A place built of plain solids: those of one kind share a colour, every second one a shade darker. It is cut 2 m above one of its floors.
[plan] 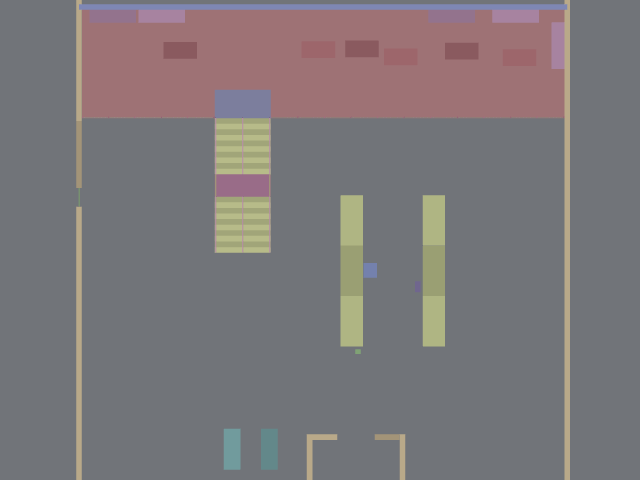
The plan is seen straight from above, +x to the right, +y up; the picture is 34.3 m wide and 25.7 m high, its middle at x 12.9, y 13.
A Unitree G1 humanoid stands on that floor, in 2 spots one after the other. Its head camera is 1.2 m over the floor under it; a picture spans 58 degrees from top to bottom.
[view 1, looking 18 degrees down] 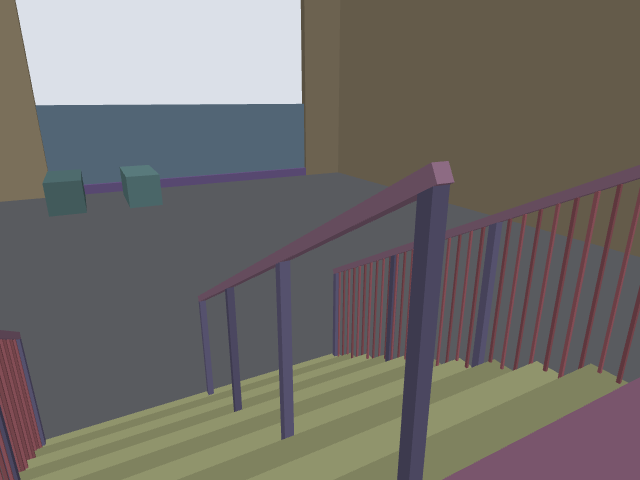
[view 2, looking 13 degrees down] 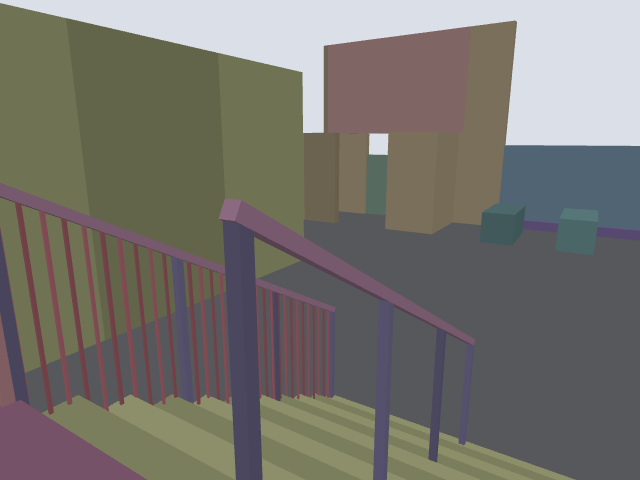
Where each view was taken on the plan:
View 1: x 9.51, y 16.12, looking -118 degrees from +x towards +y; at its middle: stair_rail_top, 1.62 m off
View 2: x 8.01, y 16.12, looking -58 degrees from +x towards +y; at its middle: ground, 13.20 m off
